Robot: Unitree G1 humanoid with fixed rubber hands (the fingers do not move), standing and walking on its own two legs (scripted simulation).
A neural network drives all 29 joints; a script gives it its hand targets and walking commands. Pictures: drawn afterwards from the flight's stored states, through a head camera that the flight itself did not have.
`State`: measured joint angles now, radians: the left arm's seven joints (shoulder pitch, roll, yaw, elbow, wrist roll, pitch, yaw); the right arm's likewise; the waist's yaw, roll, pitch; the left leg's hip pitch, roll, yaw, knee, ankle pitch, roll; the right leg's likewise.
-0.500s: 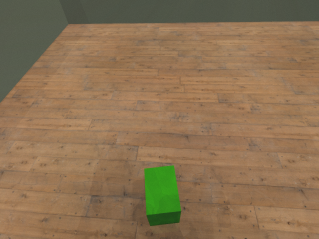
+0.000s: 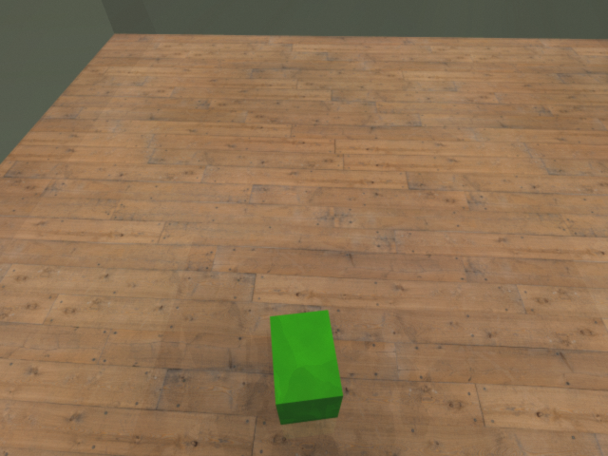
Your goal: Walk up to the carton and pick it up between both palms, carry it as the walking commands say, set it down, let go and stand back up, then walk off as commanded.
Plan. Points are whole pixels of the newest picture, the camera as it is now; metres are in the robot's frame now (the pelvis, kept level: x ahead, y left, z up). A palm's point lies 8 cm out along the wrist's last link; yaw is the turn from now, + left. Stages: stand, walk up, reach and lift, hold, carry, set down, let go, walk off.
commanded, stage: walk up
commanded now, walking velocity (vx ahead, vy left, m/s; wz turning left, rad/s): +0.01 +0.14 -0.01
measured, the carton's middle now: (304, 367) +0.45 +0.00 -0.65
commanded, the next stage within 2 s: stand in 1.30 s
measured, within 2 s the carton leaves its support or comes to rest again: neither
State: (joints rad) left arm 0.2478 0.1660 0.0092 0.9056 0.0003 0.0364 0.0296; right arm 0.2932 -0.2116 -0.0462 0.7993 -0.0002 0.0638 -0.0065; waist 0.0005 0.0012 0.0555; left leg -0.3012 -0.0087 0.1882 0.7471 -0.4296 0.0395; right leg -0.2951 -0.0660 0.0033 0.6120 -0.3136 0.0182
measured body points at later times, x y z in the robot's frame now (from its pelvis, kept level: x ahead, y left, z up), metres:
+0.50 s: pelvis +0.00 +0.05 +0.00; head +0.02 +0.07 +0.45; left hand +0.05 +0.27 -0.16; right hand +0.01 -0.20 -0.13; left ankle -0.01 +0.09 -0.73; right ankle -0.03 -0.12 -0.68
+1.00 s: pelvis +0.01 +0.05 +0.00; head +0.03 +0.05 +0.45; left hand +0.07 +0.28 -0.15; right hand +0.09 -0.19 -0.14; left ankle -0.01 +0.11 -0.73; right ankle +0.02 -0.10 -0.72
